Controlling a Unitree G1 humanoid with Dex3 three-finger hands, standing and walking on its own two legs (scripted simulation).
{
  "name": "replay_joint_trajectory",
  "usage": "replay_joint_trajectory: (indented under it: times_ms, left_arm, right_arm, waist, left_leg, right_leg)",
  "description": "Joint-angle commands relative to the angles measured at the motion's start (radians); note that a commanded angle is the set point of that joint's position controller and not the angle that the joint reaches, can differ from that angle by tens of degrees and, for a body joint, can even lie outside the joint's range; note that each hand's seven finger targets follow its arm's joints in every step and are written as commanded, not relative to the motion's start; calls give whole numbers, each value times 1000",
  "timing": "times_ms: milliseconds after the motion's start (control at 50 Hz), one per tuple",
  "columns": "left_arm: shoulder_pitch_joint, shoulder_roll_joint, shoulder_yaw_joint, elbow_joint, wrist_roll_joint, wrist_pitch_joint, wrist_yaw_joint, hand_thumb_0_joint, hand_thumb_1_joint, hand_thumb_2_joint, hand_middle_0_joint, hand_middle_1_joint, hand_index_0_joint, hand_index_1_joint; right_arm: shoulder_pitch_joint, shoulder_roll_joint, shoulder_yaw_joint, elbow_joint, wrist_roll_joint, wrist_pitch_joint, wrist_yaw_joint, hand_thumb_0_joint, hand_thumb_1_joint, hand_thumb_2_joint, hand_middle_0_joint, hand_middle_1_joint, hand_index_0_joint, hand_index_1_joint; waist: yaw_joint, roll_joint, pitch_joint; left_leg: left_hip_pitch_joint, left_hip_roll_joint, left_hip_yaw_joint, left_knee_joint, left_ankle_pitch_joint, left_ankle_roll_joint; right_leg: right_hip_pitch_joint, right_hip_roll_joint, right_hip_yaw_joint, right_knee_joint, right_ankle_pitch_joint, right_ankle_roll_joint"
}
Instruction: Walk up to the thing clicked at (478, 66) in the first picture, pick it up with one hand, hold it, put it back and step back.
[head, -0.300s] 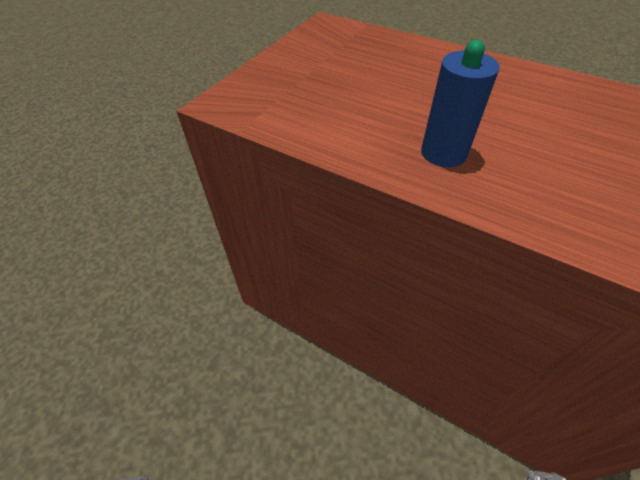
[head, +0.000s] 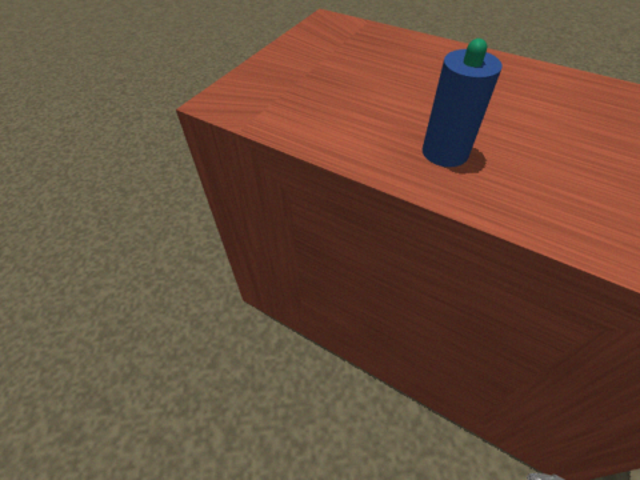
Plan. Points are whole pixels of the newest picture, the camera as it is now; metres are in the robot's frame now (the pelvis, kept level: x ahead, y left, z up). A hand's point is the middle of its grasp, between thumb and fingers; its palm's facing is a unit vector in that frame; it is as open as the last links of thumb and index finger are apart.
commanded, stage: stand
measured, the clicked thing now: (460, 102) +0.62 -0.21 +0.12
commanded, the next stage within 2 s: walk up in 0.82 s
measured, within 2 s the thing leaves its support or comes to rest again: neither
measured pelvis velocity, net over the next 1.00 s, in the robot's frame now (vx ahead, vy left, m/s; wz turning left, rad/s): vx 0.00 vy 0.02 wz -0.07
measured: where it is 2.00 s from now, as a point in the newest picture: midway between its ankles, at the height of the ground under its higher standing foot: outside the picture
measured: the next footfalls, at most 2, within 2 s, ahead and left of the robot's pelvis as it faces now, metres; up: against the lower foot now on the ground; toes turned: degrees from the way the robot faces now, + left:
right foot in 1.40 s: +0.02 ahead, -0.08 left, +0.00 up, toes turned -12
left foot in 1.72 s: +0.06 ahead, +0.14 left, +0.00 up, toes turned -19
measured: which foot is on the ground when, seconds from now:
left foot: down 0.00-1.00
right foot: down 0.00-1.00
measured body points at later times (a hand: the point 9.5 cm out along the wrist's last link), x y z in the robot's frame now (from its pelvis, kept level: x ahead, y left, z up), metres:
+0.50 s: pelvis +0.00 +0.00 +0.00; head +0.02 +0.00 +0.45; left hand +0.08 +0.30 -0.13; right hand +0.08 -0.30 -0.13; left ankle +0.00 +0.12 -0.75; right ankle +0.00 -0.12 -0.75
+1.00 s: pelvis +0.00 +0.02 -0.01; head +0.04 +0.01 +0.44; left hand +0.09 +0.32 -0.14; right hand +0.09 -0.31 -0.13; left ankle -0.01 +0.12 -0.75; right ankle +0.00 -0.12 -0.75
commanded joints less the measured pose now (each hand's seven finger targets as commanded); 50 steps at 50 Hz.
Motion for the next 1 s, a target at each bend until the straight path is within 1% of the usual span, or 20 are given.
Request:
replay_joint_trajectory:
  times_ms: [0,100,260,380,480,540,580,620,640,700,780,800,820,840,880,900,920,940,960,980]
  left_arm:
    - [-35,213,44,-58,-2,-25,18,0,900,900,-200,-300,-200,-300]
    - [-34,211,43,-59,-4,-22,18,0,900,900,-200,-300,-200,-300]
    - [-34,212,42,-57,-5,-20,18,0,900,900,-200,-300,-200,-300]
    - [-33,214,44,-58,-1,-19,18,0,900,900,-200,-300,-200,-300]
    - [-27,209,44,-57,-3,-21,17,0,900,900,-200,-300,-200,-300]
    - [-34,217,46,-61,-2,-21,19,0,900,900,-200,-300,-200,-300]
    - [-28,218,45,-58,-4,-20,18,0,900,900,-200,-300,-200,-300]
    - [-22,211,43,-59,-4,-21,19,0,900,900,-200,-300,-200,-300]
    - [-34,216,44,-58,-6,-21,19,0,900,900,-200,-300,-200,-300]
    - [-23,212,42,-58,-5,-22,19,0,900,900,-200,-300,-200,-300]
    - [-29,218,44,-59,-4,-23,22,0,900,900,-200,-300,-200,-300]
    - [2,281,69,-102,-1,-26,24,0,900,900,-200,-300,-200,-300]
    - [6,297,75,-108,0,-28,28,0,900,900,-200,-300,-200,-300]
    - [12,306,82,-116,-1,-29,32,0,900,900,-200,-300,-200,-300]
    - [6,322,96,-147,5,-30,36,0,900,900,-200,-300,-200,-300]
    - [1,319,97,-169,9,-31,37,0,900,900,-200,-300,-200,-300]
    - [-7,317,96,-187,13,-29,38,0,900,900,-200,-300,-200,-300]
    - [-16,313,98,-206,14,-27,37,0,900,900,-200,-300,-200,-300]
    - [-20,299,95,-223,15,-23,36,0,900,900,-200,-300,-200,-300]
    - [-20,274,87,-239,11,-20,35,0,900,900,-200,-300,-200,-300]
  right_arm:
    - [-38,-210,-37,-64,6,-28,-14,0,-900,-900,200,300,200,300]
    - [-38,-214,-36,-60,6,-29,-17,0,-900,-900,200,300,200,300]
    - [-30,-213,-36,-59,7,-28,-17,0,-900,-900,200,300,200,300]
    - [-27,-210,-34,-59,5,-25,-16,0,-900,-900,200,300,200,300]
    - [-32,-218,-35,-59,7,-27,-16,0,-900,-900,200,300,200,300]
    - [-33,-215,-36,-62,5,-28,-17,0,-900,-900,200,300,200,300]
    - [-22,-211,-33,-58,6,-28,-17,0,-900,-900,200,300,200,300]
    - [-32,-219,-36,-60,7,-27,-17,0,-900,-900,200,300,200,300]
    - [-22,-209,-33,-56,7,-28,-17,0,-900,-900,200,300,200,300]
    - [-26,-216,-33,-57,7,-26,-17,0,-900,-900,200,300,200,300]
    - [-25,-215,-34,-59,7,-24,-18,0,-900,-900,200,300,200,300]
    - [-60,-294,-89,-95,0,-7,-13,0,-900,-900,200,300,200,300]
    - [-57,-270,-88,-104,-2,2,-13,0,-900,-900,200,300,200,300]
    - [-46,-248,-83,-113,-1,5,-11,0,-900,-900,200,300,200,300]
    - [-25,-231,-86,-127,-1,12,-5,0,-900,-900,200,300,200,300]
    - [-23,-227,-92,-137,-3,15,-1,0,-900,-900,200,300,200,300]
    - [-6,-225,-97,-147,-5,17,1,0,-900,-900,200,300,200,300]
    - [25,-222,-99,-150,-5,18,4,0,-900,-900,200,300,200,300]
    - [48,-224,-101,-153,-5,16,8,0,-900,-900,200,300,200,300]
    - [74,-247,-110,-157,-7,11,6,0,-900,-900,200,300,200,300]
  waist:
    - [-1,-5,-114]
    - [2,4,-110]
    - [-1,-8,-85]
    - [-4,-3,-83]
    - [0,-2,-92]
    - [-1,-10,-110]
    - [-3,-3,-106]
    - [2,-5,-109]
    - [-6,-16,-102]
    - [-1,-2,-101]
    - [-4,-13,-100]
    - [-6,-3,-78]
    - [-11,-42,-76]
    - [-5,-61,-66]
    - [-8,-125,-83]
    - [-7,-156,-89]
    - [-15,-185,-93]
    - [-27,-206,-94]
    - [-42,-194,-92]
    - [-57,-131,-110]
  left_leg:
    - [29,124,-98,-49,159,31]
    - [35,126,-100,-53,182,28]
    - [19,122,-100,-64,155,25]
    - [6,117,-97,-72,104,26]
    - [25,121,-100,-67,130,26]
    - [40,124,-97,-56,177,25]
    - [31,120,-95,-60,170,24]
    - [41,124,-96,-53,193,26]
    - [33,121,-97,-59,190,22]
    - [32,121,-95,-56,188,24]
    - [35,122,-97,-55,185,24]
    - [49,71,-20,68,92,31]
    - [13,56,-1,104,53,26]
    - [-15,42,4,125,10,18]
    - [-75,27,-4,175,-84,17]
    - [-72,15,-6,222,-143,20]
    - [-64,10,-14,259,-199,26]
    - [-51,17,-21,263,-222,32]
    - [-23,27,-28,211,-172,44]
    - [16,76,-74,114,5,62]
  right_leg:
    - [33,-124,88,-42,149,-31]
    - [32,-120,84,-39,151,-31]
    - [25,-120,86,-49,119,-32]
    - [22,-122,88,-57,101,-31]
    - [21,-123,89,-54,110,-30]
    - [31,-126,87,-45,145,-33]
    - [39,-126,88,-46,150,-32]
    - [34,-125,84,-47,160,-31]
    - [36,-125,87,-45,159,-32]
    - [32,-124,86,-52,163,-30]
    - [36,-126,86,-53,166,-29]
    - [-51,-143,174,-26,263,-43]
    - [-59,-172,205,-20,293,-65]
    - [-55,-195,238,-19,281,-86]
    - [-37,-240,305,-16,272,-133]
    - [-63,-259,325,-4,292,-156]
    - [-96,-272,345,14,302,-175]
    - [-125,-269,338,41,307,-176]
    - [-160,-242,309,73,303,-159]
    - [-178,-178,249,147,289,-110]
